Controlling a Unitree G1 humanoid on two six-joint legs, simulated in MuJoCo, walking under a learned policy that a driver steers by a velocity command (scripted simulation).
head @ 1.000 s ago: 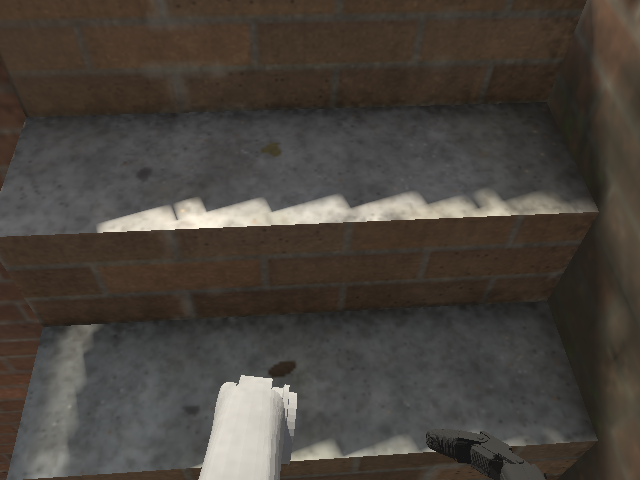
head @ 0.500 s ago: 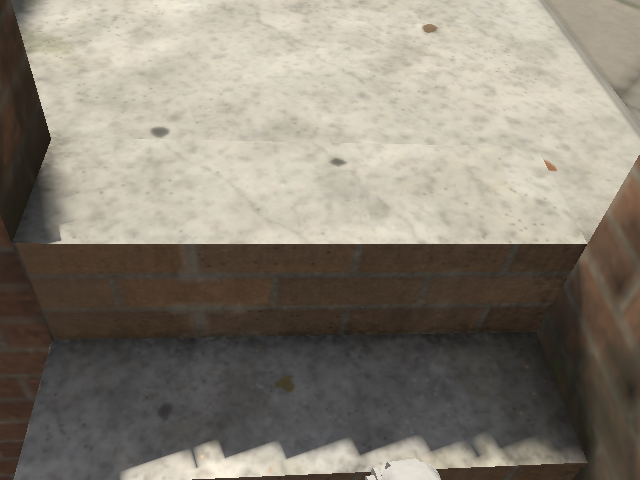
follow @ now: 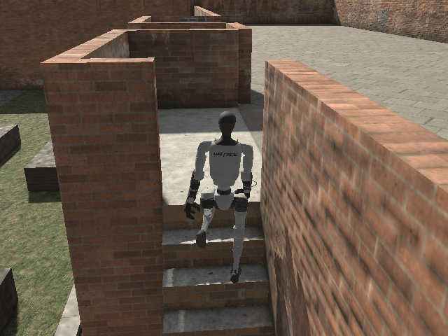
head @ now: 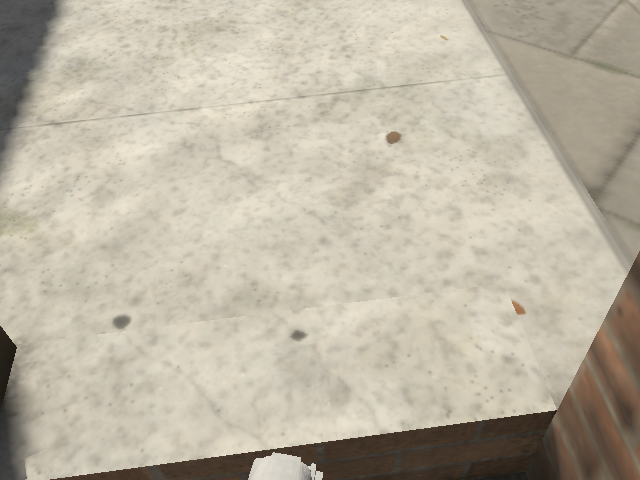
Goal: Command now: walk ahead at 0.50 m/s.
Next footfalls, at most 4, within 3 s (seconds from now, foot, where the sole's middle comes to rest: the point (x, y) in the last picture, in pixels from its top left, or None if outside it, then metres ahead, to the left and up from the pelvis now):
0.30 left None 0.29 0.14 -0.53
0.98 right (403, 362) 0.52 -0.09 -0.31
1.60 left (245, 243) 0.78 0.16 -0.31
2.06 right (302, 153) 1.02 0.06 -0.31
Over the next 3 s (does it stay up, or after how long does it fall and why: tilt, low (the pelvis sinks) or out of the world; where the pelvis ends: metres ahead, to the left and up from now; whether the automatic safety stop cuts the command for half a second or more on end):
stays up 0.90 0.11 0.46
